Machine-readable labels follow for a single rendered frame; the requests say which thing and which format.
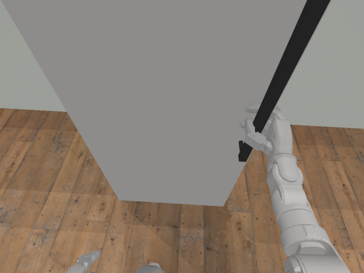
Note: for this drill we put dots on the robot left shin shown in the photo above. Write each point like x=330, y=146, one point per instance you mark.
x=155, y=264

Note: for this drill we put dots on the left robot hand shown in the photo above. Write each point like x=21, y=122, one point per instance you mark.
x=84, y=262

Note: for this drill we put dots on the right robot upper arm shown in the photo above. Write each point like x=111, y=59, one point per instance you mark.
x=313, y=263

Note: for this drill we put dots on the right robot forearm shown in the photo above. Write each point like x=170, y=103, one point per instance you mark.
x=300, y=231

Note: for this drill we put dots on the fridge door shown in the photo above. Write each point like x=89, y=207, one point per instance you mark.
x=157, y=88

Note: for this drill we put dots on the right robot hand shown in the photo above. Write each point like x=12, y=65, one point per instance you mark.
x=278, y=133

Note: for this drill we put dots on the handle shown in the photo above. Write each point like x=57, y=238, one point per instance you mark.
x=304, y=29

